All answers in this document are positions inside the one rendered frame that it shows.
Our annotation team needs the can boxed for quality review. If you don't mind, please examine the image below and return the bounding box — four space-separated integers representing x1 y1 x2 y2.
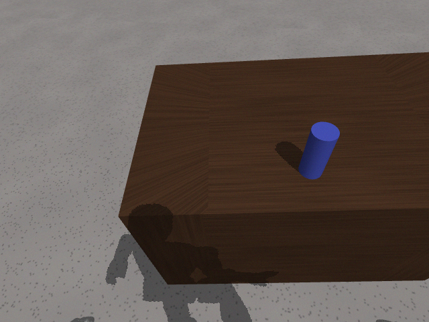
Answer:
298 122 340 179

